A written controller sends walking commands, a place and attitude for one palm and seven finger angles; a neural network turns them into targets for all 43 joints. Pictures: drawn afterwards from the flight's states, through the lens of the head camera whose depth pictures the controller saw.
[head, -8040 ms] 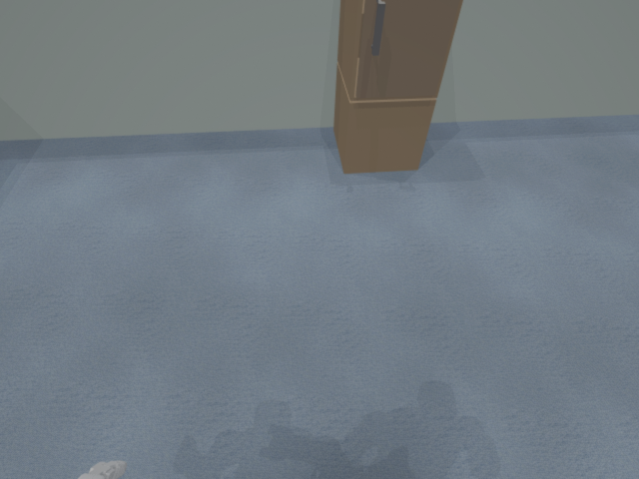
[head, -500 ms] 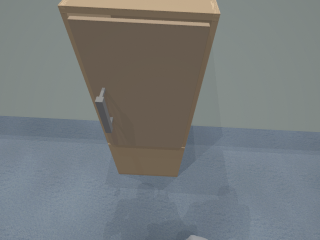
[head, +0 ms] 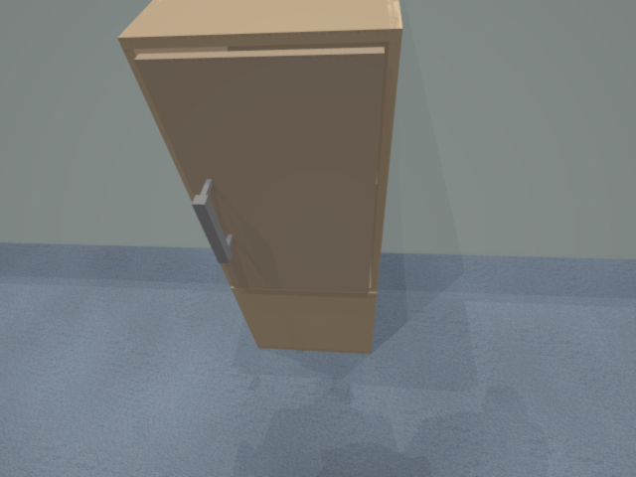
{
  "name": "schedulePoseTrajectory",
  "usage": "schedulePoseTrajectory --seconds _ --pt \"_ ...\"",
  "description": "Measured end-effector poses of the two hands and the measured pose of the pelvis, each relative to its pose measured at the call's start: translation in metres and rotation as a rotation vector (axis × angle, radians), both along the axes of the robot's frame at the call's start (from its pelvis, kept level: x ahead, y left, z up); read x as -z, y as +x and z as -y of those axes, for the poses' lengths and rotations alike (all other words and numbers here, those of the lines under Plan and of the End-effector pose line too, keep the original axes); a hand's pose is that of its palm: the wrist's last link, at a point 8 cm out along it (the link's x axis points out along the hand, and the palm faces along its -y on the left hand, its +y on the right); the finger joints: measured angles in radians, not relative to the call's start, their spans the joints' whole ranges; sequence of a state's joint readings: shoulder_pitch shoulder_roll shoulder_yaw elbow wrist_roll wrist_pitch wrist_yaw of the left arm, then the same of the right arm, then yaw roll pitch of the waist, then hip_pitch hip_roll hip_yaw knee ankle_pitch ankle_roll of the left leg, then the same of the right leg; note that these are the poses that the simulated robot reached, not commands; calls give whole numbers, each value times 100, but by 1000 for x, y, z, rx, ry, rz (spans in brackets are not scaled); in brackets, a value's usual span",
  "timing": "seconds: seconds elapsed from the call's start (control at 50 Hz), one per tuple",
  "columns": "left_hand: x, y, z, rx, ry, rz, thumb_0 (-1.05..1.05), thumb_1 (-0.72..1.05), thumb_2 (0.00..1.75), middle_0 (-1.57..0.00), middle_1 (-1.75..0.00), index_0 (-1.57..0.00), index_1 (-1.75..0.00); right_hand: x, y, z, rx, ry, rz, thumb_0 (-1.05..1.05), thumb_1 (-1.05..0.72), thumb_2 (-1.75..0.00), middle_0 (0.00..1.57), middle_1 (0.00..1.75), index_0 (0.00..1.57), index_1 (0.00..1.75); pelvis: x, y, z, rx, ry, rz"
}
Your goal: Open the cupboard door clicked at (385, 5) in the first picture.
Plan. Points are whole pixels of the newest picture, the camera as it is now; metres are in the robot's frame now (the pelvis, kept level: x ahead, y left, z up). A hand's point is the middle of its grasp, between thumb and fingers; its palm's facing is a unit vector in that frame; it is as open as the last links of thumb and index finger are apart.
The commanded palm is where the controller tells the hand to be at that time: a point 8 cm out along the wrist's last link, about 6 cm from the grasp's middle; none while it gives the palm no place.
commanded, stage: come to a stop and stand still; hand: left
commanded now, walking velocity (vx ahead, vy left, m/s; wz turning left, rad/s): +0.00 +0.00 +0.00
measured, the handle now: (216, 223) +0.54 +0.26 -0.07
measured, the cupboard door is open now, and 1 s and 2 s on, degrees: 0 0 0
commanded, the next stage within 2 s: look again from close up in 0.48 s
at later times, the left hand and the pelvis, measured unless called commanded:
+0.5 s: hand out of the picture -0.03 +0.21 -0.18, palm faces +0.02 -0.99 -0.17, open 7.4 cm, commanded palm none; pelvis -0.02 +0.04 +0.00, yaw +0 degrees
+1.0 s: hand out of the picture -0.01 +0.22 -0.18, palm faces +0.00 -0.97 -0.23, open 7.4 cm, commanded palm none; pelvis -0.02 +0.04 -0.01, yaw -1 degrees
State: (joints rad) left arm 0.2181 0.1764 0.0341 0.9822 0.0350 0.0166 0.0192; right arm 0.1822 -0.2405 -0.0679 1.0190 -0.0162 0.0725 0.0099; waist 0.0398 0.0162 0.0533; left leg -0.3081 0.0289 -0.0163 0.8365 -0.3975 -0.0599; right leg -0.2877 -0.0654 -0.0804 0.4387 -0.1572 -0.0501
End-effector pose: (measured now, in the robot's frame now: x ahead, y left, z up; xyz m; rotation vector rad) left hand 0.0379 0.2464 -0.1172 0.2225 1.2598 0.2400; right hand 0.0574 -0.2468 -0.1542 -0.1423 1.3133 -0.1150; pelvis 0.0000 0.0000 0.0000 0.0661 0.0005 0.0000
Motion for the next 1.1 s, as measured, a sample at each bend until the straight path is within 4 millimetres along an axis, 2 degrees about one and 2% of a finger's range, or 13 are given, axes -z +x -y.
schedulePoseTrajectory --seconds 0.1,0.18,0.26,0.36,0.5,0.6,0.86,1.1 --pt "17 -34 -20 -32 -35 -57 1 90 90 -20 -30 -20 -30 -8 -10 -18 -15 -36 30 1 -91 -90 19 30 19 30 4 -11 -17 2 -37 -4" --pt "36 -55 -34 -56 -75 -103 1 90 90 -20 -30 -20 -30 -11 -34 -40 -14 -61 11 0 -91 -90 19 30 19 30 9 -18 -31 -9 -64 -2" --pt "37 -66 -34 -56 -107 -136 1 91 90 -20 -30 -20 -30 -15 -57 -62 -8 -48 -54 1 -91 -90 20 30 20 30 4 -17 -38 -14 -61 -5" --pt "40 -74 -24 -40 -123 -172 1 91 90 -19 -30 -19 -30 -5 -75 -73 21 -27 -107 1 -92 -90 20 30 20 30 7 -15 -42 2 -40 -7" --pt "36 -71 -9 -9 -141 -185 1 91 90 -20 -30 -20 -30 -1 -89 -80 63 2 -115 1 -92 -90 20 30 20 30 4 -19 -44 3 -64 12" --pt "36 -69 -9 -4 -129 -170 2 92 90 -20 -30 -20 -30 -1 -96 -82 61 13 -129 1 -91 -90 20 30 20 30 4 -21 -42 3 -70 10" --pt "29 -58 -25 24 -74 -96 1 91 90 -20 -30 -20 -30 10 -87 -79 25 29 -43 2 -92 -90 20 30 20 30 11 -24 -46 5 -60 24" --pt "26 -51 -12 31 -75 -107 1 91 90 -20 -30 -20 -30 10 -86 -69 25 37 -69 1 -91 -90 20 30 20 30 9 -20 -34 13 -51 14"
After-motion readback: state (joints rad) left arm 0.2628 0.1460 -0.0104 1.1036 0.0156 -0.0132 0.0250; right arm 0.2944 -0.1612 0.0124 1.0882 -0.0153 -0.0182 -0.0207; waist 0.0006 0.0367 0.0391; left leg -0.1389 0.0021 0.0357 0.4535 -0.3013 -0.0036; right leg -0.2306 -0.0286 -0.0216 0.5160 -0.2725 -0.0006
